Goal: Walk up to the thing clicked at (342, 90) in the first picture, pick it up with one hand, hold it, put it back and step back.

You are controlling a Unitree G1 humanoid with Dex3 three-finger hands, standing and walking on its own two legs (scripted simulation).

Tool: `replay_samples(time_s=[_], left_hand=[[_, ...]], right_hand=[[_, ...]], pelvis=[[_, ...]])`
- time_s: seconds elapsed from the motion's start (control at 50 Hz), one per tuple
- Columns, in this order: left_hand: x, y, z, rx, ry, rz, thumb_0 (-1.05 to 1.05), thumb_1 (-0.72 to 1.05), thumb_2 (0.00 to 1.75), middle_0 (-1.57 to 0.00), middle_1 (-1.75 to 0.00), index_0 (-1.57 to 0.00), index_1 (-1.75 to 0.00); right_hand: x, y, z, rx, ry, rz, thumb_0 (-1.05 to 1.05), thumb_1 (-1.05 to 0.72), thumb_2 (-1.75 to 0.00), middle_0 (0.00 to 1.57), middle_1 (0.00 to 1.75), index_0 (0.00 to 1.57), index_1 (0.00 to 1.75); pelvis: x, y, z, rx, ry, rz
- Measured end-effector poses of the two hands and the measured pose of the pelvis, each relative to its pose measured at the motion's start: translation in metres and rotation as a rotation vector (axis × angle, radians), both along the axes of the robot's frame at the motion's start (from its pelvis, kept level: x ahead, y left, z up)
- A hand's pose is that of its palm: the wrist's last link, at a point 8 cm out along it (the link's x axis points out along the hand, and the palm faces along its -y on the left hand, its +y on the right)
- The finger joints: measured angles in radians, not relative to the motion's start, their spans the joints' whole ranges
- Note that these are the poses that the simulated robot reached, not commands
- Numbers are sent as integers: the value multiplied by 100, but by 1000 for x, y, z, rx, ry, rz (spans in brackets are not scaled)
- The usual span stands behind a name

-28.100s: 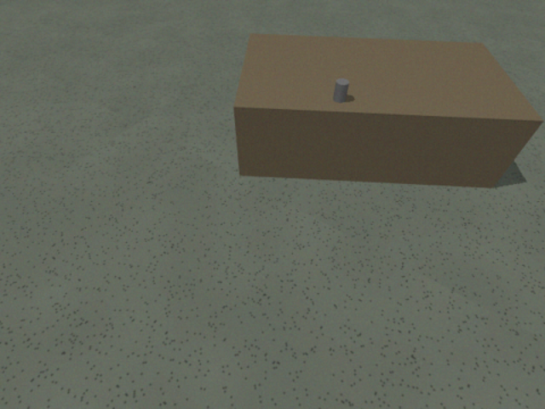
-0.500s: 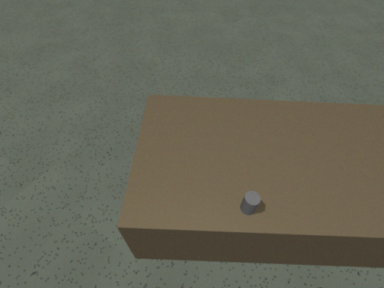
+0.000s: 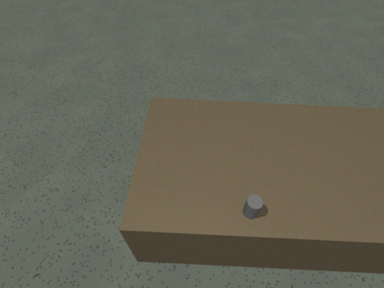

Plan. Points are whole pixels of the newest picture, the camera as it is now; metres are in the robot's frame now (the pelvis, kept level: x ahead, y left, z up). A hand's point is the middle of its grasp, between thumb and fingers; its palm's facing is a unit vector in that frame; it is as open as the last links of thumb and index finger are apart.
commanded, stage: stand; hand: right
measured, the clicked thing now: (252, 207) +0.43 -0.22 -0.32
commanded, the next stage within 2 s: step back in 0.52 s
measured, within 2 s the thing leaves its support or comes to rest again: neither
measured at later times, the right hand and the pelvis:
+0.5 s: hand out of the picture +0.06 -0.26 -0.16, palm faces -0.03 +0.94 -0.35, open 7.4 cm; pelvis +0.00 +0.00 +0.00, yaw +1 degrees
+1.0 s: hand out of the picture +0.05 -0.30 -0.19, palm faces -0.09 +0.93 -0.35, open 7.4 cm; pelvis -0.08 -0.03 -0.02, yaw +3 degrees
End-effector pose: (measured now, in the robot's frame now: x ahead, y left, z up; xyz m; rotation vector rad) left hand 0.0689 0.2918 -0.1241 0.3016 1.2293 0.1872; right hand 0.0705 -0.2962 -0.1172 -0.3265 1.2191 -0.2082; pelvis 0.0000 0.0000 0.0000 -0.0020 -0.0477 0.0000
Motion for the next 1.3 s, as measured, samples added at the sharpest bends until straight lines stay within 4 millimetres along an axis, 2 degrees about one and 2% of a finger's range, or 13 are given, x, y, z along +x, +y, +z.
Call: replay_samples(time_s=[0.32,0.54,0.68,0.74,0.82,0.9,1.02,1.12,1.22,1.3], left_hand=[[-17,-1,-1,-3,28,9,0,91,90,-20,-30,-20,-30],[-16,-2,-1,-3,25,18,0,91,90,-20,-30,-20,-30],[-16,7,-5,40,11,31,0,91,90,-20,-30,-20,-30],[-23,4,-5,66,12,29,0,91,90,-20,-30,-20,-30],[-44,-6,-4,95,16,34,0,91,90,-20,-30,-20,-30],[-66,-15,5,98,37,35,0,91,90,-20,-30,-20,-30],[-71,-15,11,107,-20,37,0,90,90,-21,-30,-20,-30],[-77,-3,4,98,-122,61,0,90,90,-21,-30,-20,-30],[-102,18,-18,59,-144,80,0,90,90,-20,-30,-20,-30],[-129,27,-17,40,-99,96,0,91,90,-20,-30,-20,-30]], right_hand=[[-11,-2,-2,5,25,-2,1,-91,-89,21,30,20,30],[-13,-3,-4,11,40,-2,1,-91,-89,21,30,20,30],[-9,-18,-10,0,26,-2,1,-91,-89,21,30,20,30],[-8,-30,-16,-5,15,8,1,-91,-89,21,30,20,30],[-2,-47,-29,-6,-11,17,1,-91,-89,21,30,20,30],[-3,-47,-29,1,-26,40,1,-91,-90,21,30,20,30],[-29,-42,-32,-2,15,82,1,-91,-90,21,30,20,30],[-51,-28,-34,-27,54,134,1,-91,-90,21,30,20,30],[-71,-8,-25,-52,13,153,1,-91,-89,21,30,20,30],[-94,1,-5,-57,-16,147,1,-91,-89,21,30,21,30]], pelvis=[[-5,-2,0,0,2,7],[-4,-4,0,0,10,12],[-27,-11,-10,9,22,12],[-37,-19,-16,12,24,19],[-49,-32,-25,8,25,23],[-61,-34,-19,40,29,20],[-79,-30,-18,23,53,56],[-100,-22,-25,4,35,102],[-128,-6,-35,29,-4,106],[-145,3,-25,-27,-1,114]])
